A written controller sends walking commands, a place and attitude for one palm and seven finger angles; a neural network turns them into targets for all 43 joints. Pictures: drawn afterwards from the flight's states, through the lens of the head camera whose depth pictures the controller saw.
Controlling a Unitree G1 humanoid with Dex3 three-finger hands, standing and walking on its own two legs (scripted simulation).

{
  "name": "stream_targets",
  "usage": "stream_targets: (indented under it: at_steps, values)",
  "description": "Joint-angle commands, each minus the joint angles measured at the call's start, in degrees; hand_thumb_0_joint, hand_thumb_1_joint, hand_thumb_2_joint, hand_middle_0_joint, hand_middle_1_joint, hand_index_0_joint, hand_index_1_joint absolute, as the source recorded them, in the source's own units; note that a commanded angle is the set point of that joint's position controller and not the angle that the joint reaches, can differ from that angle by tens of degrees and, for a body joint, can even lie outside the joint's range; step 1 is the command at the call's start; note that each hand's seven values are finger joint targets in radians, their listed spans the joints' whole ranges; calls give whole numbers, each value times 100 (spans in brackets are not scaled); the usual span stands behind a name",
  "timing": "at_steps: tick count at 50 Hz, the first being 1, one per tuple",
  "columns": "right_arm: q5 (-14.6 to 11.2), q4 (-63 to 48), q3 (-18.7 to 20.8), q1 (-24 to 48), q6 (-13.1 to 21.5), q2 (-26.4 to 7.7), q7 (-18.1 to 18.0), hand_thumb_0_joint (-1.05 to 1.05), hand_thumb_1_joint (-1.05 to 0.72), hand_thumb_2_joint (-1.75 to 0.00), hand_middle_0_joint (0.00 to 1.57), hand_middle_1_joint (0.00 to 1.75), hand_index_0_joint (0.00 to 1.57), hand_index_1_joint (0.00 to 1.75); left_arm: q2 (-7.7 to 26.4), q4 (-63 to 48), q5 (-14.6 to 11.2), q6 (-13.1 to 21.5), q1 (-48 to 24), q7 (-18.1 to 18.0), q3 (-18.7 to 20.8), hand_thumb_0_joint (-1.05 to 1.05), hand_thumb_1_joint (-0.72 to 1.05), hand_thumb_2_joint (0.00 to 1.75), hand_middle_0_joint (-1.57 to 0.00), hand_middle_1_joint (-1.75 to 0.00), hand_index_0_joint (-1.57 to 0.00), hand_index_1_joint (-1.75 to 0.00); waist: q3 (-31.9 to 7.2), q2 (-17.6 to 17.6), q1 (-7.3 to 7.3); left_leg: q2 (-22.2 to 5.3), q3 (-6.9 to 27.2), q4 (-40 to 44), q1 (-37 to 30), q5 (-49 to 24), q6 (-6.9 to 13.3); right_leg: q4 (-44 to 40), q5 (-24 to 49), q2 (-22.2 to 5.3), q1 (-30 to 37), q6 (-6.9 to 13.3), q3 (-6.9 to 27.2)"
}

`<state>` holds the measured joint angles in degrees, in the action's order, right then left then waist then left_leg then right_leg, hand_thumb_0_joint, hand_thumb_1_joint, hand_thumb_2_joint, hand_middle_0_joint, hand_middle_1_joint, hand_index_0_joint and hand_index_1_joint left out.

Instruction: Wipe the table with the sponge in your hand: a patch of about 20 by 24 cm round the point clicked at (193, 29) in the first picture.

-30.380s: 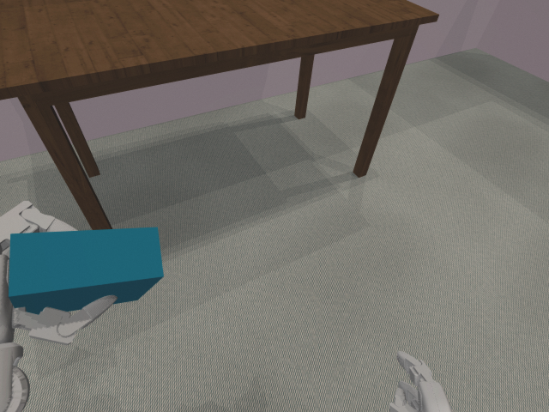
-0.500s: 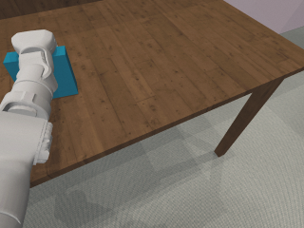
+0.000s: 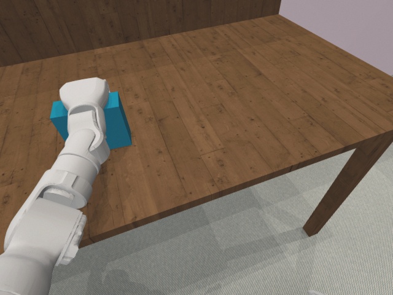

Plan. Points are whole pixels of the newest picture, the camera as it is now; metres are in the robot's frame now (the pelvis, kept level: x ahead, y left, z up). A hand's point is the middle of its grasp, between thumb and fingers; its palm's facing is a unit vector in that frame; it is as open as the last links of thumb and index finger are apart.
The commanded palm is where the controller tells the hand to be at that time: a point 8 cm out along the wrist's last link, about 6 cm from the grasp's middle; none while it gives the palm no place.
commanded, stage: wipe back along the third lane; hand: left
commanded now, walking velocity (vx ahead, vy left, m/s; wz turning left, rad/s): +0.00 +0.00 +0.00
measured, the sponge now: (98, 131) +0.44 +0.24 +0.11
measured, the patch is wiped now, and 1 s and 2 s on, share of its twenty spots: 0.95 0.95 0.95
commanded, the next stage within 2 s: slide back across to the middle lane in 1.20 s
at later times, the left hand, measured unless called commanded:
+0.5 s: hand (95, 129) +0.40 +0.22 +0.16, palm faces +0.07 +0.01 -1.00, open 9.6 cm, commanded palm +0.36 +0.21 +0.18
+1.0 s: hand (98, 147) +0.35 +0.20 +0.16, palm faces +0.14 -0.02 -0.99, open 9.5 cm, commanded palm +0.30 +0.18 +0.18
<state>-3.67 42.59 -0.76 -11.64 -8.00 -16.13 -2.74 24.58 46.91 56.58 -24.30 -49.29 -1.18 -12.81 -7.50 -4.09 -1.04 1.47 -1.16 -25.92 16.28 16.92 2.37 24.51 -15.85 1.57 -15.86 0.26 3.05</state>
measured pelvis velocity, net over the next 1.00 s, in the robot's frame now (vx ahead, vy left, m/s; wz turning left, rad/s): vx -0.01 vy -0.01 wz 0.01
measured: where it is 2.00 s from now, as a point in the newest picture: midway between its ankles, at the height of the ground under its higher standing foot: outside the picture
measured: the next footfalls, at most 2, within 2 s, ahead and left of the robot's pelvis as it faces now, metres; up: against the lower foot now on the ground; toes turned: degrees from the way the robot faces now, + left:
none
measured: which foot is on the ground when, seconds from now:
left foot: down 0.00-1.00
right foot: down 0.00-1.00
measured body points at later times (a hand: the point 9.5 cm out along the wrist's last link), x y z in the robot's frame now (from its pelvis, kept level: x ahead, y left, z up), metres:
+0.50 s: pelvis +0.01 -0.01 +0.00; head +0.01 -0.04 +0.45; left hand +0.39 +0.21 +0.21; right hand +0.22 -0.22 -0.11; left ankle -0.05 +0.09 -0.74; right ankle -0.04 -0.12 -0.74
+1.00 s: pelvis -0.01 -0.01 +0.00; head -0.02 -0.06 +0.44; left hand +0.34 +0.19 +0.21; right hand +0.22 -0.22 -0.10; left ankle -0.05 +0.09 -0.74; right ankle -0.04 -0.12 -0.74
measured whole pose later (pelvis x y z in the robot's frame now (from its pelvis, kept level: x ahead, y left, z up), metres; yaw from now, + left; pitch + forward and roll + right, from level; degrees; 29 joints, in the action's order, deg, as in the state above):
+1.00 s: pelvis -0.01 -0.01 +0.00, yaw +1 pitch +2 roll +0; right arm -4.5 37.9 -4.5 -2.7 -8.4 -16.4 -0.7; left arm 22.0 8.5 56.6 -37.7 -26.6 2.9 -19.1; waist -5.1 -5.8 3.8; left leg 2.0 -0.7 -27.1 10.8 17.7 1.7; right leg 28.4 -18.4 1.1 -11.5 0.9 2.2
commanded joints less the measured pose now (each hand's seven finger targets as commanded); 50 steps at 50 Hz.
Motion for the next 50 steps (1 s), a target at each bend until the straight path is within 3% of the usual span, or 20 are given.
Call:
stream_targets:
  at_steps: [1,4,6,10,11,14,17,24,26,27,28,30,31,33,36,39,42,44,46,50]
  values:
    - [-17,-864,167,569,171,-809,-34,0,-90,-90,20,30,20,30,598,-824,-76,-248,-880,413,104,0,10,130,-120,-160,-120,-160,-1180,678,180,-73,-89,27,-664,-3035,-35,108,2826,90,817,284,-441]
    - [-34,-949,135,713,181,-746,7,0,-90,-90,20,30,20,30,116,-1149,-118,-365,-722,477,-253,0,10,130,-120,-160,-120,-160,-1111,761,124,-69,-83,-73,-800,-3217,-39,175,2859,88,699,255,-480]
    - [-22,-1043,134,858,176,-757,30,0,-90,-90,20,30,20,30,348,-1607,-132,-379,-460,489,-3,0,10,130,-120,-160,-120,-160,-1377,696,259,-89,-45,-149,-942,-3674,-61,242,3137,70,866,267,-427]
    - [-58,-1146,54,1086,184,-688,74,0,-90,-90,20,30,20,30,-42,-1990,-214,-618,-202,539,-333,0,10,130,-120,-160,-120,-160,-1222,765,244,-52,-70,-207,-909,-3648,-72,307,3246,66,872,241,-464]
    - [-50,-1145,57,1152,169,-714,77,0,-90,-90,20,30,20,30,151,-2133,-214,-645,-236,557,-166,0,10,130,-120,-160,-120,-160,-1198,810,262,-66,-42,-216,-909,-3624,-80,300,3217,65,870,263,-442]
    - [-78,-1140,-15,1266,181,-665,80,0,-90,-90,20,30,20,30,-15,-2117,-183,-889,-306,587,-392,0,10,130,-120,-160,-120,-160,-940,730,222,-20,-62,-185,-799,-3340,-90,302,3091,64,795,271,-466]
    - [-42,-1225,-47,1397,185,-663,65,0,-90,-90,20,30,20,30,254,-2477,-163,-964,-336,662,-223,0,10,130,-120,-160,-120,-160,-1249,701,317,22,-90,-232,-803,-3285,-68,382,3316,30,1052,280,-415]
    - [-57,-1323,-129,1435,246,-619,65,0,-90,-90,20,30,20,30,91,-2789,-244,-886,328,822,-321,0,10,130,-120,-160,-120,-160,-1110,834,339,32,-83,-232,-729,-3106,-70,422,3239,32,1093,250,-418]
    - [-28,-1331,-123,1486,231,-668,60,0,-90,-90,20,30,20,30,433,-2945,-218,-855,391,832,-19,0,10,130,-120,-160,-120,-160,-1120,918,404,8,-59,-185,-669,-2920,-83,394,3118,35,1143,274,-369]
    - [-42,-1413,-130,1530,243,-617,75,0,-90,-90,20,30,20,30,258,-3176,-213,-884,373,821,-183,0,10,130,-120,-160,-120,-160,-1231,772,430,34,-89,-201,-694,-3008,-63,422,3194,10,1217,262,-379]
    - [-75,-1405,-149,1527,264,-583,83,0,-90,-90,20,30,20,30,28,-3021,-264,-904,699,819,-320,0,10,130,-120,-160,-120,-160,-910,909,373,27,-82,-179,-649,-2922,-68,402,3040,43,1082,256,-420]
    - [-67,-1413,-128,1558,269,-610,107,0,-90,-90,20,30,20,30,52,-3359,-292,-923,778,807,-284,0,10,130,-120,-160,-120,-160,-1008,829,424,30,-75,-153,-687,-2880,-70,386,2997,44,1130,259,-413]
    - [-51,-1436,-120,1624,248,-642,115,0,-90,-90,20,30,20,30,323,-3543,-315,-932,867,792,-31,0,10,130,-120,-160,-120,-160,-1045,805,485,12,-63,-137,-697,-2774,-74,358,2910,43,1174,277,-375]
    - [-86,-1443,-153,1655,272,-568,136,0,-90,-90,20,30,20,30,-176,-3478,-323,-1045,930,768,-455,0,10,130,-120,-160,-120,-160,-777,802,417,33,-66,-107,-634,-2684,-63,359,2734,64,1038,278,-444]
    - [-42,-1440,-124,1769,263,-660,145,0,-90,-90,20,30,20,30,403,-3853,-375,-1122,1137,718,62,0,10,130,-120,-160,-120,-160,-918,882,556,45,-86,-75,-626,-2452,-69,326,2740,55,1230,277,-345]
    - [-104,-1439,-171,1829,270,-582,165,0,-90,-90,20,30,20,30,-70,-3907,-428,-1260,1338,718,-335,0,10,130,-120,-160,-120,-160,-687,871,501,42,-87,23,-558,-2328,-82,295,2529,63,1126,258,-425]
    - [-77,-1495,-158,1990,272,-572,185,0,-90,-90,20,30,20,30,192,-4212,-381,-1355,1296,679,-132,0,10,130,-120,-160,-120,-160,-789,852,600,57,-103,8,-601,-2255,-61,292,2472,54,1198,272,-371]
    - [-100,-1424,-192,1965,274,-559,176,0,-90,-90,20,30,20,30,-91,-4055,-404,-1426,1372,696,-393,0,10,130,-120,-160,-120,-160,-549,856,511,59,-111,68,-567,-2072,-74,232,2244,74,1049,255,-403]
    - [-73,-1455,-175,2034,270,-591,193,0,-90,-90,20,30,20,30,184,-4264,-351,-1444,1362,688,-162,0,10,130,-120,-160,-120,-160,-655,893,573,53,-88,47,-602,-2008,-71,231,2177,86,1084,275,-334]
    - [-98,-1489,-216,2118,287,-517,217,0,-90,-90,20,30,20,30,-191,-4364,-369,-1490,1507,710,-502,0,10,130,-120,-160,-120,-160,-607,786,555,85,-110,61,-627,-2053,-77,244,2246,86,1094,266,-359]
